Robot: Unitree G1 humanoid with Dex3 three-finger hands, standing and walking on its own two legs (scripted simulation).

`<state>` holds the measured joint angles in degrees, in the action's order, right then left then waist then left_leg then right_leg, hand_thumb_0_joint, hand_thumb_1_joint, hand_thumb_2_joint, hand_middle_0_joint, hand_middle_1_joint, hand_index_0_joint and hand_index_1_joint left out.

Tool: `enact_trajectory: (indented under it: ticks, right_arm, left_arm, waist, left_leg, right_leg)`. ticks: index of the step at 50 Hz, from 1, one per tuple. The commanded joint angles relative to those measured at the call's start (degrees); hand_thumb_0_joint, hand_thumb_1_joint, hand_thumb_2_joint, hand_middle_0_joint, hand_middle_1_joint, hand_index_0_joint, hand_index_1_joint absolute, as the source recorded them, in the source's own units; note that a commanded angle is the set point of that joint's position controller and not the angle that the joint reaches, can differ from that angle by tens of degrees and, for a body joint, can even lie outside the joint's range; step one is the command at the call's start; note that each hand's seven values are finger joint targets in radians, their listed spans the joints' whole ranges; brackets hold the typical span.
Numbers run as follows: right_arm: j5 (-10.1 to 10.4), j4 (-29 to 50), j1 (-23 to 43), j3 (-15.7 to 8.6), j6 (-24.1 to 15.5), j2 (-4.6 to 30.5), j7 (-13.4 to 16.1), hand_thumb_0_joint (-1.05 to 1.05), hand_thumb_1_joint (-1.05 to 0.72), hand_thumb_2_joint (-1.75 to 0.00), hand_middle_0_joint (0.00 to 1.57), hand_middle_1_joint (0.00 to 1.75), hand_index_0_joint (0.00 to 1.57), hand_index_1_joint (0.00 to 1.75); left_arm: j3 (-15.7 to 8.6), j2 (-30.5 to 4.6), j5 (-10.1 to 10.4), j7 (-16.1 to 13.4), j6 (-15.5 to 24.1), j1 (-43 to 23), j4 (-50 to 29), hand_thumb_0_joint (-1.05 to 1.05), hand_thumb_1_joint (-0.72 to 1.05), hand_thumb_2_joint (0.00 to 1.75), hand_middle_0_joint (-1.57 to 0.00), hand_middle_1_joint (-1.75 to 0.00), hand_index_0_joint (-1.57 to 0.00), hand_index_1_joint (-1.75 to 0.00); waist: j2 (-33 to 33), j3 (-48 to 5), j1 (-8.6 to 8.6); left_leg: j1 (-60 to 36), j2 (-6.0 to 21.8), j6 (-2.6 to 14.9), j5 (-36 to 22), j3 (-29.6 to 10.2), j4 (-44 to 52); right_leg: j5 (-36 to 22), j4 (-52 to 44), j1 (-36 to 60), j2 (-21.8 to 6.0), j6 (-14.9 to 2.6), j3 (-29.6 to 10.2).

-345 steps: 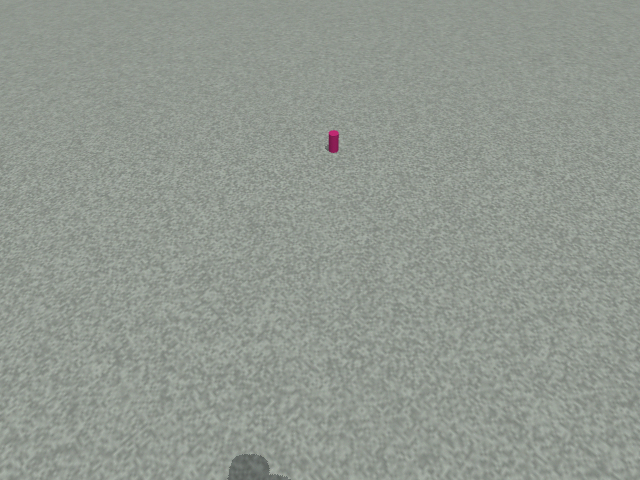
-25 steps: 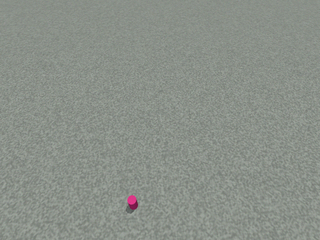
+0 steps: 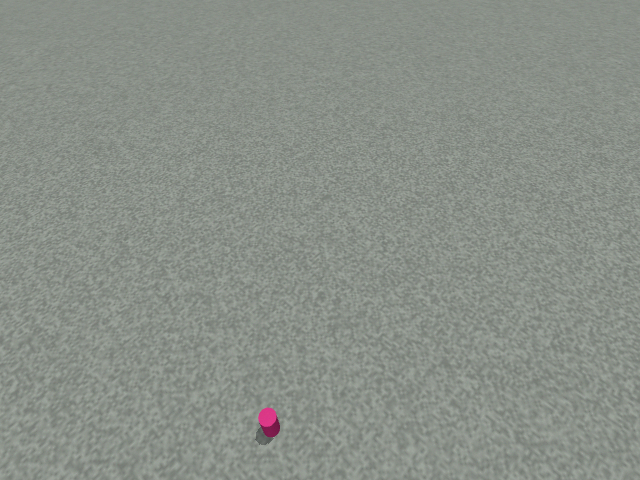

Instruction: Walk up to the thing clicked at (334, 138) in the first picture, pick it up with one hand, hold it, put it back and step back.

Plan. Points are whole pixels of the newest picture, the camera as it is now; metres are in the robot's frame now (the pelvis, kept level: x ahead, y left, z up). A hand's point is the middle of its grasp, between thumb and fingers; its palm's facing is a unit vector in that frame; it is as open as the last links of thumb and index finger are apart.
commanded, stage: stand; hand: left
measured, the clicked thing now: (269, 422) +0.41 +0.19 -0.73
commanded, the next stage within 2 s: none
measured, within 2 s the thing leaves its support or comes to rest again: neither
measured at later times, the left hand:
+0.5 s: hand out of the picture +0.10 +0.24 -0.15, palm faces -0.03 -0.94 -0.34, open 7.4 cm
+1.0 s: hand out of the picture +0.10 +0.24 -0.15, palm faces -0.03 -0.94 -0.34, open 7.4 cm
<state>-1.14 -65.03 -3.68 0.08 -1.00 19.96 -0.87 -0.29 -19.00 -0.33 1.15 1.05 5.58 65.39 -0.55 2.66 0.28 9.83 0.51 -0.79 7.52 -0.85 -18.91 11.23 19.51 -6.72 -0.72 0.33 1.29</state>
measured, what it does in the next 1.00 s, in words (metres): stands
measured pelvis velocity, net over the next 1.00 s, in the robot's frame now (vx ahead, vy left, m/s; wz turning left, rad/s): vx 0.02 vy -0.01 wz -0.01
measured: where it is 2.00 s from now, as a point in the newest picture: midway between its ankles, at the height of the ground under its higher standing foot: outside the picture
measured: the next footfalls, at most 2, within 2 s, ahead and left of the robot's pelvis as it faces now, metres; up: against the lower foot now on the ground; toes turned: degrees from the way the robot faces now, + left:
none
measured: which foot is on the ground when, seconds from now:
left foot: down 0.00-1.00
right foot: down 0.00-1.00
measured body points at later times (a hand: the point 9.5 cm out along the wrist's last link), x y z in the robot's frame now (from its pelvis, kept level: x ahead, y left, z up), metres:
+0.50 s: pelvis +0.02 -0.01 +0.00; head +0.03 -0.01 +0.45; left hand +0.11 +0.29 -0.13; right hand +0.10 -0.31 -0.13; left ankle +0.03 +0.13 -0.75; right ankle -0.01 -0.12 -0.75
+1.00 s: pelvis +0.02 -0.01 +0.00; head +0.03 -0.01 +0.45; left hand +0.10 +0.29 -0.13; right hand +0.10 -0.31 -0.13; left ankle +0.03 +0.13 -0.75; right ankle -0.01 -0.12 -0.75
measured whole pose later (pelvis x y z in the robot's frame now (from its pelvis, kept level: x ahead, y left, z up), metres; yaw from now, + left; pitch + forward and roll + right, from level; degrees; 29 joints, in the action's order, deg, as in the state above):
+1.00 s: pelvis +0.02 -0.01 +0.00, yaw +0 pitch -2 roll +0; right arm -0.8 -65.7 -4.9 0.1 -0.4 20.1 -0.5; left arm 0.4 -19.7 -0.2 0.3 1.0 6.2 64.6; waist -0.4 2.6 -0.1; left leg 7.1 1.2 -1.5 8.4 -0.7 -17.1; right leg 11.8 17.4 -4.0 0.0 -0.3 1.1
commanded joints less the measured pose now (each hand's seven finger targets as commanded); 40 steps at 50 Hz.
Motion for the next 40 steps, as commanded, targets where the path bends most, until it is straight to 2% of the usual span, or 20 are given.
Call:
enact_trajectory:
  ticks: [1, 3, 4, 8, 11, 21, 27, 32, 34, 39, 40]
  right_arm:
    - [0.32, 3.15, 2.52, -2.5, -1.14, 11.8, 0.87, 0.0, -0.9, -0.9, 0.2, 0.3, 0.2, 0.3]
    - [0.35, 3.09, 2.24, -2.58, -1.13, 12.05, 0.82, 0.0, -0.9, -0.9, 0.2, 0.3, 0.2, 0.3]
    - [0.32, 3.24, 2.66, -2.58, -1.16, 11.9, 0.81, 0.0, -0.9, -0.9, 0.2, 0.3, 0.2, 0.3]
    - [0.47, 2.6, 2.06, -2.55, -1.0, 12.15, 0.89, 0.0, -0.9, -0.9, 0.2, 0.3, 0.2, 0.3]
    - [0.51, 2.71, 2.02, -2.39, -1.1, 11.58, 0.89, 0.0, -0.9, -0.9, 0.2, 0.3, 0.2, 0.3]
    - [0.56, 2.3, 1.5, -2.38, -0.53, 11.72, 0.97, 0.0, -0.9, -0.9, 0.2, 0.3, 0.2, 0.3]
    - [0.53, 2.37, 1.4, -2.3, -0.7, 11.74, 1.23, 0.0, -0.9, -0.9, 0.2, 0.3, 0.2, 0.3]
    - [0.6, 2.4, 1.79, -2.28, -0.58, 11.74, 1.16, 0.0, -0.9, -0.9, 0.2, 0.3, 0.2, 0.3]
    - [0.55, 2.5, 1.6, -2.44, -0.46, 11.84, 1.14, 0.0, -0.9, -0.9, 0.2, 0.3, 0.2, 0.3]
    - [0.6, 2.75, 1.79, -2.38, -0.69, 11.8, 1.14, 0.0, -0.9, -0.9, 0.2, 0.3, 0.2, 0.3]
    - [0.7, 2.7, 1.53, -2.42, -0.63, 11.94, 1.16, 0.0, -0.9, -0.9, 0.2, 0.3, 0.2, 0.3]
  left_arm:
    - [-2.44, -12.57, -0.19, -1.25, 1.09, -2.61, -3.63, 0.0, 0.9, 0.9, -0.2, -0.3, -0.2, -0.3]
    - [-2.33, -12.44, -0.12, -1.29, 1.21, -2.31, -3.69, 0.0, 0.9, 0.9, -0.2, -0.3, -0.2, -0.3]
    - [-2.39, -12.71, -0.15, -1.33, 1.35, -2.12, -3.83, 0.0, 0.9, 0.9, -0.2, -0.3, -0.2, -0.3]
    - [-2.28, -12.6, -0.13, -1.41, 1.21, -1.89, -3.66, 0.0, 0.9, 0.9, -0.2, -0.3, -0.2, -0.3]
    - [-2.3, -12.96, -0.14, -1.51, 1.32, -2.13, -3.92, 0.0, 0.9, 0.9, -0.2, -0.3, -0.2, -0.3]
    - [-2.03, -13.11, -0.02, -1.91, 1.22, -1.98, -4.02, 0.0, 0.9, 0.9, -0.2, -0.3, -0.2, -0.3]
    - [-2.12, -13.23, -0.02, -1.92, 1.13, -2.25, -4.24, 0.0, 0.9, 0.9, -0.2, -0.3, -0.2, -0.3]
    - [-1.92, -12.84, -0.11, -1.84, 0.98, -2.21, -4.16, 0.0, 0.9, 0.9, -0.2, -0.3, -0.2, -0.3]
    - [-1.92, -13.01, -0.12, -1.92, 1.0, -2.28, -4.36, 0.0, 0.9, 0.9, -0.2, -0.3, -0.2, -0.3]
    - [-1.91, -12.94, -0.14, -1.88, 1.16, -1.49, -4.3, 0.0, 0.9, 0.9, -0.2, -0.3, -0.2, -0.3]
    - [-1.91, -13.07, -0.18, -1.9, 1.12, -1.87, -4.26, 0.0, 0.9, 0.9, -0.2, -0.3, -0.2, -0.3]
  waist:
    - [1.1, -3.89, -0.48]
    - [0.99, -4.48, -0.53]
    - [1.13, -5.6, -0.39]
    - [0.53, -4.79, -0.41]
    - [1.28, -6.28, -0.51]
    - [1.33, -5.33, -0.69]
    - [0.58, -6.47, -0.66]
    - [1.08, -4.33, -0.67]
    - [0.83, -4.3, -0.78]
    - [0.63, -5.98, -0.54]
    - [1.05, -5.33, -0.7]
  left_leg:
    - [-2.84, 6.74, 1.29, -3.1, -5.43, 3.35]
    - [-2.93, 6.79, 1.36, -4.08, -5.32, 2.92]
    - [-4.25, 6.9, 1.4, -6.44, -5.08, 2.47]
    - [-3.75, 6.82, 1.29, -4.27, -5.12, 3.02]
    - [-4.93, 7.13, 1.15, -8.69, -4.84, 2.65]
    - [-4.08, 6.96, 1.04, -8.49, -4.5, 2.31]
    - [-5.63, 7.39, 1.11, -12.65, -4.17, 2.12]
    - [-4.73, 7.18, 0.79, -8.27, -4.33, 3.03]
    - [-4.32, 7.06, 0.89, -7.34, -4.35, 3.04]
    - [-6.02, 7.38, 1.2, -10.9, -4.19, 2.44]
    - [-5.38, 7.25, 1.18, -9.67, -4.22, 2.54]
  right_leg:
    - [-2.56, -4.2, -1.37, -6.73, -1.07, -6.03]
    - [-3.72, -4.38, -0.44, -6.89, -0.97, -6.01]
    - [-6.46, -4.06, -0.06, -7.08, -1.0, -6.01]
    - [-4.72, -4.61, -0.15, -7.06, -1.02, -6.23]
    - [-8.85, -3.79, 1.15, -7.18, -1.0, -5.77]
    - [-10.93, -4.35, 2.16, -7.15, -0.78, -5.44]
    - [-14.83, -3.49, 2.93, -7.18, -0.96, -5.15]
    - [-9.09, -4.77, 1.19, -6.69, -0.96, -5.25]
    - [-8.5, -5.0, 1.37, -6.79, -1.0, -5.3]
    - [-12.26, -4.22, 2.13, -6.93, -1.1, -5.13]
    - [-11.41, -4.61, 2.13, -6.94, -1.1, -5.24]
